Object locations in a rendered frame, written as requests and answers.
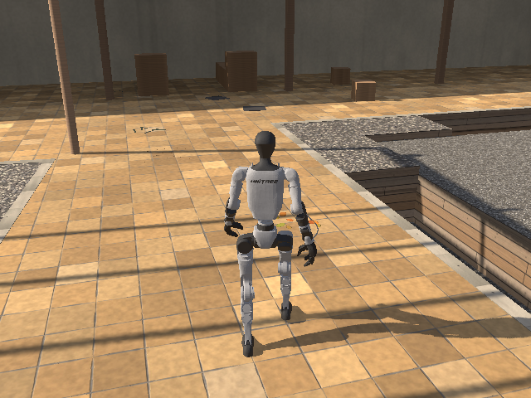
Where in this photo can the robot right hand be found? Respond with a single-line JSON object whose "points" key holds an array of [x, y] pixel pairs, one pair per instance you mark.
{"points": [[312, 253]]}

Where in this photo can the left robot forearm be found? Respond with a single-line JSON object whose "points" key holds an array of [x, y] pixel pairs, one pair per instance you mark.
{"points": [[229, 215]]}

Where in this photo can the robot left shin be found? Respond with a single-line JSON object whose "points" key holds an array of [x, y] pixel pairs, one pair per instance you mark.
{"points": [[246, 316]]}

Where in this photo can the robot right upper arm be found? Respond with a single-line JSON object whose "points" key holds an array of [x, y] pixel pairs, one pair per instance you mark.
{"points": [[294, 188]]}

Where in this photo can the robot left hand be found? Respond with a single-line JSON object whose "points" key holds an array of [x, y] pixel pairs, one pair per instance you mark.
{"points": [[228, 230]]}

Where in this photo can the right robot forearm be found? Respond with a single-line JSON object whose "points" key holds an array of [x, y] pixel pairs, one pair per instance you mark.
{"points": [[305, 230]]}

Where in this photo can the robot left upper arm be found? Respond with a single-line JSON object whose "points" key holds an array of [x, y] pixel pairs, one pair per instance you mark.
{"points": [[238, 176]]}

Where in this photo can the humanoid robot head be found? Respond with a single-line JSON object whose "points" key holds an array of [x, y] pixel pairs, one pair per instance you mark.
{"points": [[265, 144]]}

